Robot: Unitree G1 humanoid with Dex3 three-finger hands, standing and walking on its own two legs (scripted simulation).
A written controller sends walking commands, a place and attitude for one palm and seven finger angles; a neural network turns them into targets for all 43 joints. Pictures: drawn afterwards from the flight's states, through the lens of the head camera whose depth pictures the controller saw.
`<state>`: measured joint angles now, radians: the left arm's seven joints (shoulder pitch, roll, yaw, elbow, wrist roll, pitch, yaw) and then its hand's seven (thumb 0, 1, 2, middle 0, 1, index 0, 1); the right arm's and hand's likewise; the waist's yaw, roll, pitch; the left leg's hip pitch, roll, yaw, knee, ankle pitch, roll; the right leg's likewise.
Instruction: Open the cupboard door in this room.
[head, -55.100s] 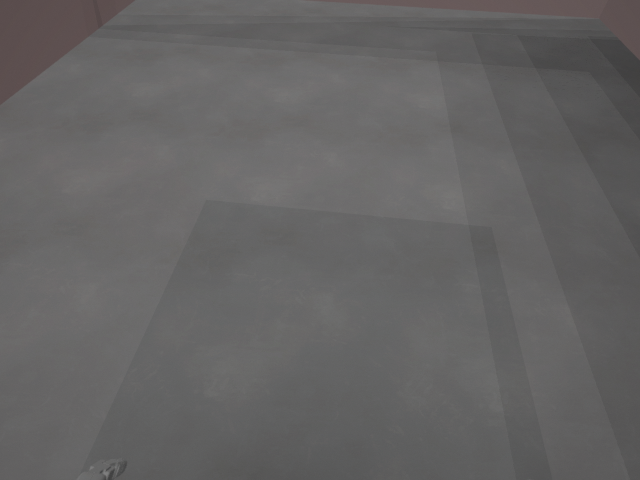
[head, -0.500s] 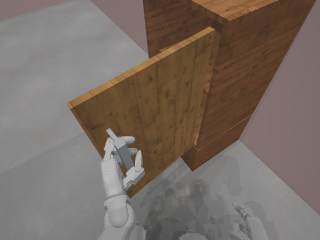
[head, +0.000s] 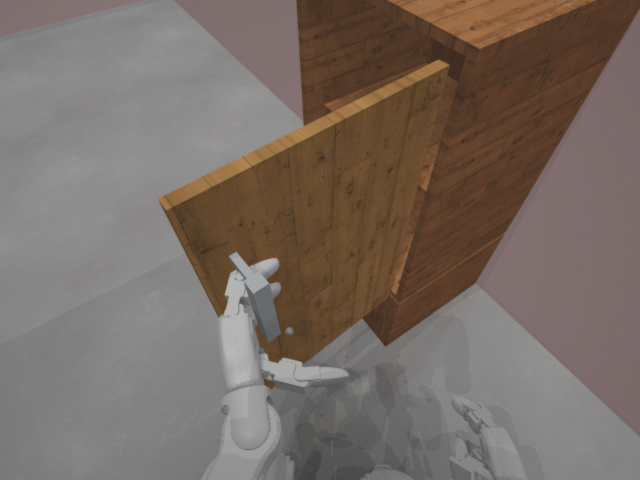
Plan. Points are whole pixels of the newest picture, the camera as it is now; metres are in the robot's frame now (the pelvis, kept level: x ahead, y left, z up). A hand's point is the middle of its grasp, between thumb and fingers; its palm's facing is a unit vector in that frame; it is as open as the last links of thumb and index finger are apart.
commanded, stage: open thumb and fingers to let go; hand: left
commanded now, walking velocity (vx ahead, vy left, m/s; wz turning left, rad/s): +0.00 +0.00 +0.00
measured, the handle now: (255, 298) +0.33 +0.10 +0.05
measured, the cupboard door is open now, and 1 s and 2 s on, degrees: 95 99 98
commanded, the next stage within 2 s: slide the hand sideways off the handle in 0.12 s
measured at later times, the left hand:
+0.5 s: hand (291, 367) +0.25 +0.05 +0.04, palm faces -0.19 -0.98 +0.04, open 16.2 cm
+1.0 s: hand (253, 397) +0.21 +0.08 +0.04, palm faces -0.14 -0.99 +0.01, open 16.0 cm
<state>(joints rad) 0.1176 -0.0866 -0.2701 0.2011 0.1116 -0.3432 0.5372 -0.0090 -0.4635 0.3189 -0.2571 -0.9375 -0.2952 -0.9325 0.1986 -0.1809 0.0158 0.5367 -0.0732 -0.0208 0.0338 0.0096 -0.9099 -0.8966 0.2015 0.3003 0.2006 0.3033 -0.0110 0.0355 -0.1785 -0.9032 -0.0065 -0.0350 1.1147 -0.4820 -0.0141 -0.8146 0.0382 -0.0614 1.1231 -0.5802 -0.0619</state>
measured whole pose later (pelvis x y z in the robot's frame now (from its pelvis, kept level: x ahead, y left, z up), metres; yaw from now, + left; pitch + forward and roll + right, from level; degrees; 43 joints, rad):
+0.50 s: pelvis -0.01 +0.02 -0.01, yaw -1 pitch +15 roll -1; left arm 0.18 0.04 -0.30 0.09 -0.03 -0.36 0.09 -0.02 -0.51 0.30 -0.20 -0.35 -0.16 -0.36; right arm 0.23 -0.22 0.02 0.44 -0.02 0.00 0.03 0.01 -0.91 -0.90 0.20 0.30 0.20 0.30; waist -0.02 0.05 -0.14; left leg -0.93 -0.01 -0.02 1.16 -0.49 0.01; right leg -0.84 0.03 -0.04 1.16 -0.58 -0.04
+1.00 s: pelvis +0.00 +0.02 -0.01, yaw -1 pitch +16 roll -1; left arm 0.44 0.10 -0.22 -0.12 -0.04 -0.41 0.01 -0.01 -0.50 0.30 -0.21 -0.33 -0.22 -0.33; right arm 0.23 -0.21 0.02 0.38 -0.01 0.01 0.02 0.01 -0.91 -0.90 0.20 0.30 0.20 0.30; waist -0.01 0.03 -0.16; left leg -0.96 0.00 -0.01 1.20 -0.52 0.01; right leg -0.87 0.04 -0.04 1.20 -0.61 -0.04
